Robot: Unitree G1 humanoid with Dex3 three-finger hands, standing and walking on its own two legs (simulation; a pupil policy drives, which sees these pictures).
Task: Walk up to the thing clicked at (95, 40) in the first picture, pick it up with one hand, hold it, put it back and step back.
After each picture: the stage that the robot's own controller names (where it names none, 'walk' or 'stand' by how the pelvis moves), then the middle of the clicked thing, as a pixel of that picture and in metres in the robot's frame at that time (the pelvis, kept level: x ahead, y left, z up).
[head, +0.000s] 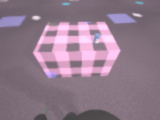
stand; (96, 38) +0.98 -0.01 -0.11
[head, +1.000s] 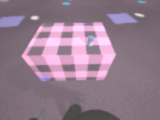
rise first; (90, 41) +0.87 +0.10 -0.09
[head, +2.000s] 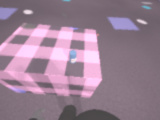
walk; (72, 56) +0.55 +0.20 -0.08
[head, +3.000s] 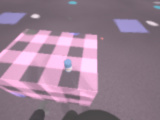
stand; (68, 65) +0.46 +0.23 -0.10
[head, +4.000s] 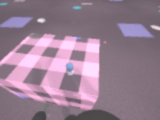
stand; (69, 69) +0.45 +0.21 -0.11
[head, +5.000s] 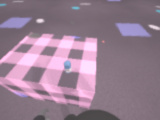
stand; (67, 67) +0.47 +0.25 -0.11
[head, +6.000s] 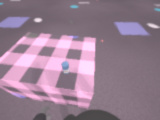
stand; (65, 67) +0.46 +0.26 -0.11
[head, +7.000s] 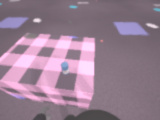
stand; (65, 68) +0.45 +0.26 -0.11
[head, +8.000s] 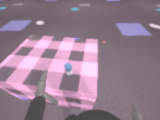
rise first; (68, 69) +0.44 +0.25 -0.11
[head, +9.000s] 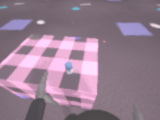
go down; (69, 68) +0.45 +0.25 -0.11
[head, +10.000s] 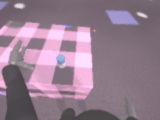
go down; (61, 61) +0.47 +0.24 -0.08
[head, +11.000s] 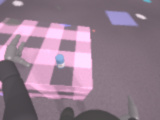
go down; (60, 61) +0.46 +0.24 -0.07
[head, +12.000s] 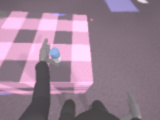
close in; (55, 56) +0.46 +0.25 -0.03
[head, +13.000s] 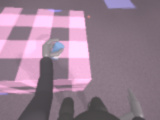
lift; (57, 51) +0.49 +0.22 -0.01
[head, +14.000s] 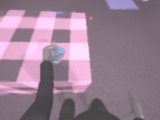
lift; (57, 55) +0.46 +0.22 -0.01
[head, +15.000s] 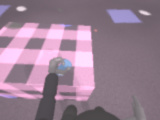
lift; (63, 68) +0.37 +0.19 +0.02
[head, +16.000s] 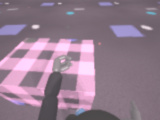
close; (80, 112) +0.19 +0.07 -0.34
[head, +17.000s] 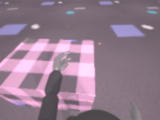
stand; out of the picture +0.18 -0.15 -0.73
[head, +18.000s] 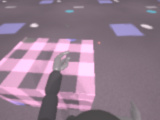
stand; out of the picture +0.22 -0.32 -0.74
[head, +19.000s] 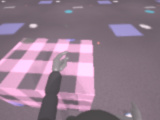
stand; (129, 119) +0.28 -0.55 -0.74
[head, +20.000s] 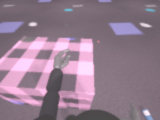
stand; (147, 114) +0.35 -0.78 -0.74
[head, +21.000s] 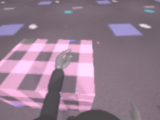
stand; out of the picture +0.41 -1.01 -0.74
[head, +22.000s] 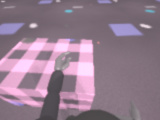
stand; out of the picture +0.47 -1.24 -0.74
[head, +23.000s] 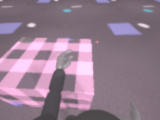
stand; out of the picture +0.55 -1.46 -0.74
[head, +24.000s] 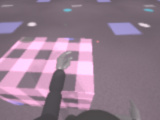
stand; out of the picture +0.61 -1.68 -0.74
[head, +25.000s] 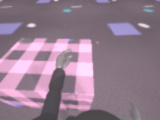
stand; out of the picture +0.67 -1.89 -0.74
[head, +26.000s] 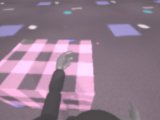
stand; out of the picture +0.75 -2.11 -0.74
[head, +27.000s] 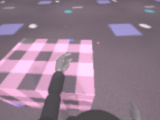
stand; out of the picture +0.79 -2.32 -0.74
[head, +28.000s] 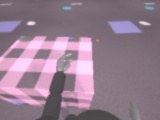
stand; out of the picture +0.87 -2.52 -0.74
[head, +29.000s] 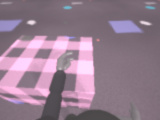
stand; out of the picture +0.93 -2.73 -0.74
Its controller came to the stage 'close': yes
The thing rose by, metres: 0.19
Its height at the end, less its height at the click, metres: -0.64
